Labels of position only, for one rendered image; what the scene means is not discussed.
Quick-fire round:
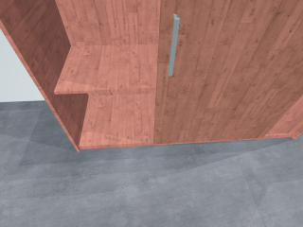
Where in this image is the handle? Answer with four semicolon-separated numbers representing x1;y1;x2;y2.
168;13;180;77

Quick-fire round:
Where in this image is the wardrobe door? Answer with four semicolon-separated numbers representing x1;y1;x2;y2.
267;96;303;134
153;0;303;145

